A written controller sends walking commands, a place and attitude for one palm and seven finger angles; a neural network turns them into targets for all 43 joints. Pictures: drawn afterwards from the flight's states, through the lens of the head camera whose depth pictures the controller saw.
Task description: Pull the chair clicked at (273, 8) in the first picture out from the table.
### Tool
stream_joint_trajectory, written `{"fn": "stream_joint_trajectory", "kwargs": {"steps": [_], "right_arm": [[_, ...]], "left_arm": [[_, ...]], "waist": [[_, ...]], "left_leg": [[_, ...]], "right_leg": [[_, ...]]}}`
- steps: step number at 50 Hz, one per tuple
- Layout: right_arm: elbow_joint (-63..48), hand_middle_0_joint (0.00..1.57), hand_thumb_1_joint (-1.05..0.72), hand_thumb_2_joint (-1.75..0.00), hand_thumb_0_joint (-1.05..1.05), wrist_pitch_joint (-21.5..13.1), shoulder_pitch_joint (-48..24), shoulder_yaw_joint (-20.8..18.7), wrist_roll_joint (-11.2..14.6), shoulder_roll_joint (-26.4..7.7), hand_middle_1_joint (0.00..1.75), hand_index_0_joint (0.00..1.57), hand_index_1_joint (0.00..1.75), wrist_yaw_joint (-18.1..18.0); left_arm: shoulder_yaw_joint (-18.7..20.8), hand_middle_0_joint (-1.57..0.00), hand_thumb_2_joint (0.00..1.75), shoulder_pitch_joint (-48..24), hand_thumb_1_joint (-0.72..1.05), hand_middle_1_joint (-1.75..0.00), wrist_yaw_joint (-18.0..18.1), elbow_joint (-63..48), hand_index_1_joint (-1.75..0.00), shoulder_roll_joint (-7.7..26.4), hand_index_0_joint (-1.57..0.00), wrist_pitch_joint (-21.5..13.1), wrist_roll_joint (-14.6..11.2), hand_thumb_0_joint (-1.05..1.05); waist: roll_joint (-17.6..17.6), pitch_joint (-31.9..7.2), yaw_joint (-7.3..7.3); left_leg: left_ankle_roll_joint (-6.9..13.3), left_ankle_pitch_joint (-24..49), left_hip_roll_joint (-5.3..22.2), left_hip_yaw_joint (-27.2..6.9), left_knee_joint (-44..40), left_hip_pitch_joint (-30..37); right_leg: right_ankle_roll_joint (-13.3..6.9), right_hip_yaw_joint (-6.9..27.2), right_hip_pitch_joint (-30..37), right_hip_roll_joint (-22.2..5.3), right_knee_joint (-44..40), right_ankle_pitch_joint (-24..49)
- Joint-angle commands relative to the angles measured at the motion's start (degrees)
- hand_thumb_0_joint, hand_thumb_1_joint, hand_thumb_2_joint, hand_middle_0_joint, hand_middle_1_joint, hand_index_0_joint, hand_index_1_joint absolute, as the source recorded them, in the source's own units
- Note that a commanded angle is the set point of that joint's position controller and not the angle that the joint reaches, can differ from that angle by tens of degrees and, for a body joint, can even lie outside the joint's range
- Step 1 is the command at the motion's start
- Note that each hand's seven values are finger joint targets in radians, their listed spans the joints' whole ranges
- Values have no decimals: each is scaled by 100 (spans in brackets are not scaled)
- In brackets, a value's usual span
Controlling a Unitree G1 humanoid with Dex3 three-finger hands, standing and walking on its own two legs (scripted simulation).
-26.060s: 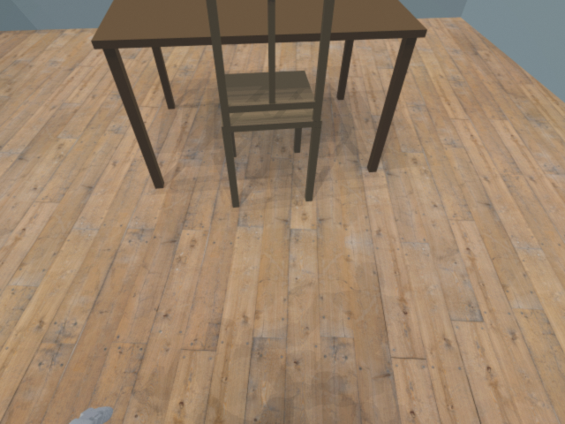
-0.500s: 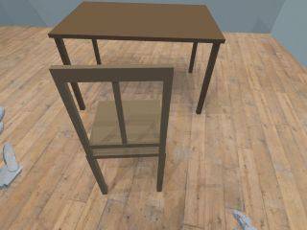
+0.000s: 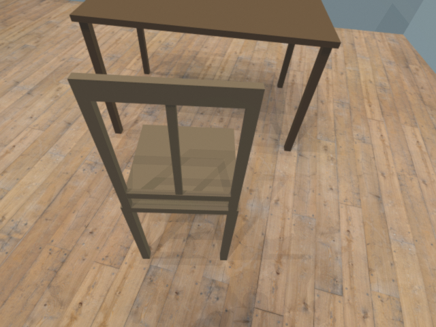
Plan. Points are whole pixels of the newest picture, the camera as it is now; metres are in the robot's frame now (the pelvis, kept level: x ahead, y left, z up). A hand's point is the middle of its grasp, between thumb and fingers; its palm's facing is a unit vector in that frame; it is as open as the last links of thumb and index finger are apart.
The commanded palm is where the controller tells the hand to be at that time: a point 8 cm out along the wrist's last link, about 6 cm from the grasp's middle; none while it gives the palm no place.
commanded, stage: let the arm hang, fingers relaxed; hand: left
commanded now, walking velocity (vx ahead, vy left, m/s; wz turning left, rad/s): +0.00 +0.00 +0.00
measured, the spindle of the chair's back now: (175, 156) +0.51 +0.14 -0.05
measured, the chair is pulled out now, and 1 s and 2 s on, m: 0.60 0.60 0.60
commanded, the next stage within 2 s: look to check the result in 0.70 s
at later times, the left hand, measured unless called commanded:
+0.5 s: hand out of the picture -0.01 +0.15 -0.17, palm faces +0.03 -0.99 -0.15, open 7.4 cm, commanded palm none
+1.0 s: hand out of the picture -0.01 +0.15 -0.17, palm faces +0.04 -0.98 -0.17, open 7.4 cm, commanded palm none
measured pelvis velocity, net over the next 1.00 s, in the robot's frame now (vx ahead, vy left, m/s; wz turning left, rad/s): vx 0.01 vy -0.01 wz -0.02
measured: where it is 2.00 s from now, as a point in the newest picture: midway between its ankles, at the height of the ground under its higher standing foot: outside the picture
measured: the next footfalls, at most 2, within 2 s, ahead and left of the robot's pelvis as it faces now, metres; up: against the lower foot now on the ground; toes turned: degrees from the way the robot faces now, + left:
none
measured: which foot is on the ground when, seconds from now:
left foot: down 0.00-1.00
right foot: down 0.00-1.00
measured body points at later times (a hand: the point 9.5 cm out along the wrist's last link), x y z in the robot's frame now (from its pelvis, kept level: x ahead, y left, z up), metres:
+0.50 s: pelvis +0.01 +0.00 +0.00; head +0.01 -0.01 +0.45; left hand -0.01 +0.20 -0.16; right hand -0.02 -0.19 -0.16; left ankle +0.03 +0.13 -0.74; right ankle +0.01 -0.11 -0.74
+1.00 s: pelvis +0.01 -0.01 +0.00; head +0.02 -0.01 +0.45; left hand -0.01 +0.20 -0.16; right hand -0.02 -0.21 -0.16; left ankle +0.03 +0.13 -0.74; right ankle +0.01 -0.11 -0.74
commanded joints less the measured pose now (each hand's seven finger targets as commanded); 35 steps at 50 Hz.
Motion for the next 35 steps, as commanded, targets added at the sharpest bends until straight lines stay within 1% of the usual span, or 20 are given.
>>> {"fn": "stream_joint_trajectory", "kwargs": {"steps": [1, 2, 3, 5, 7, 8, 10, 12, 14, 15, 17, 20, 21, 22, 25, 27, 30, 31, 32, 35], "right_arm": [[-144, 20, -90, -90, 0, -121, 326, -112, 43, -529, 30, 20, 30, 0], [-96, 20, -90, -90, 0, -104, 370, -109, 49, -528, 30, 20, 30, -9], [-33, 20, -90, -90, 0, -108, 419, -109, 45, -550, 30, 20, 30, -7], [70, 20, -90, -90, 0, -117, 544, -96, 54, -517, 30, 20, 30, -11], [155, 20, -90, -90, 0, -107, 570, -84, 66, -486, 30, 20, 30, -17], [191, 20, -90, -90, 0, -105, 614, -77, 55, -471, 30, 20, 30, -13], [261, 20, -90, -90, 0, -97, 699, -69, 57, -425, 30, 20, 30, -10], [339, 20, -90, -90, 0, -105, 716, -60, 69, -367, 30, 20, 30, -17], [388, 20, -90, -90, 0, -117, 735, -53, 64, -314, 30, 20, 30, -20], [409, 20, -90, -90, 0, -113, 737, -61, 66, -275, 30, 20, 30, -25], [461, 20, -90, -90, 0, -100, 737, -56, 66, -227, 30, 20, 30, -32], [470, 20, -90, -90, 0, -126, 736, -54, 59, -174, 30, 20, 30, -42], [466, 20, -90, -90, 0, -134, 750, -63, 63, -137, 30, 20, 30, -43], [489, 20, -90, -90, 0, -133, 733, -61, 70, -121, 30, 20, 30, -52], [478, 20, -90, -90, 0, -145, 741, -70, 64, -79, 30, 20, 30, -59], [493, 20, -90, -90, 0, -137, 729, -65, 73, -33, 30, 20, 30, -66], [486, 20, -90, -90, 0, -158, 749, -65, 67, -33, 30, 20, 30, -76], [494, 20, -90, -90, 0, -160, 740, -66, 68, -20, 30, 20, 30, -76], [495, 20, -90, -90, 0, -145, 732, -64, 76, -12, 30, 20, 30, -81], [484, 20, -90, -90, 0, -146, 768, -72, 66, -19, 30, 20, 30, -75]], "left_arm": [[-2, -20, 90, 307, 90, -30, -22, 77, -30, 493, -20, -161, 14, 0], [-18, -20, 90, 304, 90, -30, -27, 161, -30, 492, -20, -154, 5, 0], [-37, -20, 90, 342, 90, -30, -22, 242, -30, 470, -20, -154, 4, 0], [-55, -20, 90, 398, 90, -30, -15, 367, -30, 453, -20, -157, -2, 0], [-80, -20, 90, 470, 90, -30, -6, 487, -30, 441, -20, -153, -11, 0], [-88, -20, 90, 520, 90, -30, 2, 530, -30, 433, -20, -152, -8, 0], [-98, -20, 90, 550, 90, -30, 12, 591, -30, 400, -20, -154, -12, 0], [-99, -20, 90, 601, 90, -30, 18, 652, -30, 379, -20, -161, -9, 0], [-112, -20, 90, 655, 90, -30, 32, 699, -30, 316, -20, -166, -8, 0], [-111, -20, 90, 662, 90, -30, 37, 709, -30, 288, -20, -167, -7, 0], [-106, -20, 90, 686, 90, -30, 46, 735, -30, 251, -20, -157, -3, 0], [-100, -20, 90, 737, 90, -30, 60, 746, -30, 163, -20, -161, 0, 0], [-86, -20, 90, 742, 90, -30, 61, 738, -30, 156, -20, -166, 5, 0], [-87, -20, 90, 752, 90, -30, 60, 757, -30, 141, -20, -166, 6, 0], [-70, -20, 90, 752, 90, -30, 70, 730, -30, 73, -20, -183, 10, 0], [-77, -20, 90, 737, 90, -30, 66, 740, -30, 62, -20, -175, 8, 0], [-57, -20, 90, 725, 90, -30, 70, 732, -30, 23, -20, -178, 9, 0], [-53, -20, 90, 744, 90, -30, 68, 732, -30, 21, -20, -182, 11, 0], [-60, -20, 90, 757, 90, -30, 66, 738, -30, 19, -20, -179, 10, 0], [-52, -20, 90, 737, 90, -30, 67, 722, -30, 32, -20, -190, 7, 0]], "waist": [[537, -282, 15], [371, -123, 5], [406, -98, 3], [317, -109, -5], [243, 80, 18], [220, 84, 10], [56, 102, -11], [90, 187, 7], [53, 140, 1], [11, 216, 0], [146, 392, 7], [280, 309, 9], [219, 247, 13], [279, 348, 29], [185, 227, 10], [239, 374, 18], [331, 298, 11], [292, 278, 27], [269, 403, 31], [207, 220, 3]], "left_leg": [[335, 283, 401, -336, -705, -90], [341, 176, 409, -313, -739, -100], [343, 128, 404, -320, -759, -73], [347, 175, 412, -295, -764, -35], [362, 102, 395, -262, -784, -85], [350, 46, 371, -252, -762, -89], [343, -2, 343, -207, -721, -45], [355, 133, 344, -182, -727, 5], [348, 194, 349, -172, -707, 51], [340, 157, 340, -155, -690, 43], [350, 26, 345, -146, -748, -31], [354, 19, 368, -188, -789, -33], [357, 19, 370, -186, -786, -39], [373, 60, 369, -178, -797, -85], [346, 170, 364, -164, -745, -8], [358, 117, 374, -150, -779, -42], [351, 246, 384, -188, -785, -22], [353, 242, 376, -183, -766, -37], [361, 196, 373, -155, -773, -68], [336, 297, 353, -137, -707, 44]], "right_leg": [[-264, 567, 347, -508, -638, 258], [-277, 535, 249, -479, -692, 143], [-274, 581, 185, -500, -708, 53], [-265, 571, 183, -510, -703, 42], [-283, 584, 100, -498, -772, -91], [-280, 604, 68, -524, -775, -190], [-294, 654, -26, -543, -808, -362], [-296, 629, -89, -519, -817, -295], [-281, 631, -94, -548, -772, -243], [-278, 642, -155, -537, -787, -290], [-282, 639, -239, -499, -826, -412], [-270, 624, -199, -498, -714, -276], [-265, 607, -142, -498, -705, -237], [-266, 589, -123, -478, -741, -175], [-268, 622, -97, -501, -699, -89], [-265, 588, -149, -475, -741, -117], [-261, 589, -76, -483, -664, 21], [-259, 598, -51, -492, -680, 26], [-266, 570, -83, -472, -735, -7], [-278, 623, -42, -508, -717, -6]]}}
